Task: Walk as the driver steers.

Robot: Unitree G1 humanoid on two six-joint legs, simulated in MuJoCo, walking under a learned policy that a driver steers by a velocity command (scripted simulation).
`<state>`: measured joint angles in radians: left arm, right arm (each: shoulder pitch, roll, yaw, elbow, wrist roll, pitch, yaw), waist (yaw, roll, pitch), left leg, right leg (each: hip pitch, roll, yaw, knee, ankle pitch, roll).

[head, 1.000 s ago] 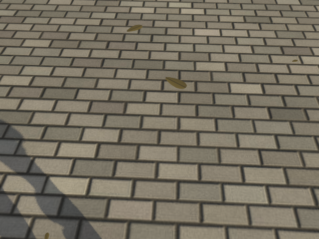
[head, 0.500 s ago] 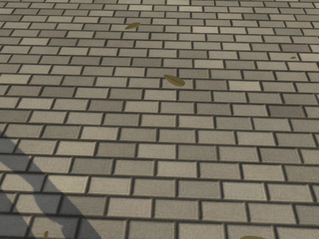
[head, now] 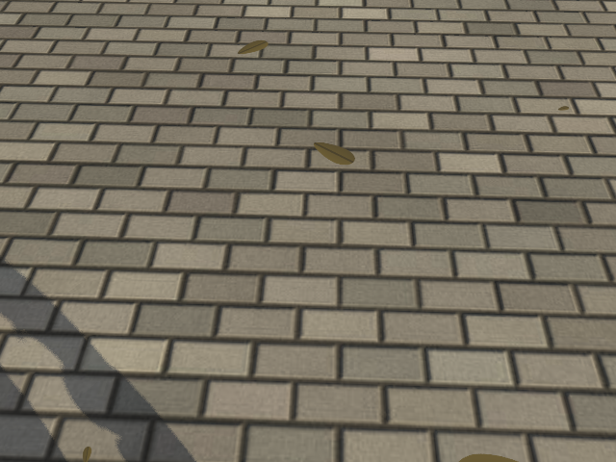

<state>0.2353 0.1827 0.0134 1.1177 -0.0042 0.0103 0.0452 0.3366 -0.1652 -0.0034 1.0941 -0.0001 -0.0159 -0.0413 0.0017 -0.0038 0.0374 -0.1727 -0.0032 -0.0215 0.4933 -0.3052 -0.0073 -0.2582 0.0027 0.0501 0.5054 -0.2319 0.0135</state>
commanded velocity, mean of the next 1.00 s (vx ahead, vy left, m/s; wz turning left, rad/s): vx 0.22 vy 0.00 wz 0.00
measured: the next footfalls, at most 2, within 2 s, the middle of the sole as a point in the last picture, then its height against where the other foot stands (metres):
left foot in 1.06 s outside the picture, level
right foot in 1.62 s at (372, 350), level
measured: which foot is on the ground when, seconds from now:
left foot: down 0.00-0.60, up 0.62-1.00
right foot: down 0.00-1.00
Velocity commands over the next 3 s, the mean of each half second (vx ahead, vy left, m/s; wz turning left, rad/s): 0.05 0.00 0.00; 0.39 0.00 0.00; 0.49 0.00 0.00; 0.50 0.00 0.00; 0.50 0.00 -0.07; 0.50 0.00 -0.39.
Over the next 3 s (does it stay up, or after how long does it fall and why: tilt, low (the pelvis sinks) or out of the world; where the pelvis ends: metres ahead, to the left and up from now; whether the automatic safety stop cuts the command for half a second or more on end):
stays up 1.37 -0.06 0.01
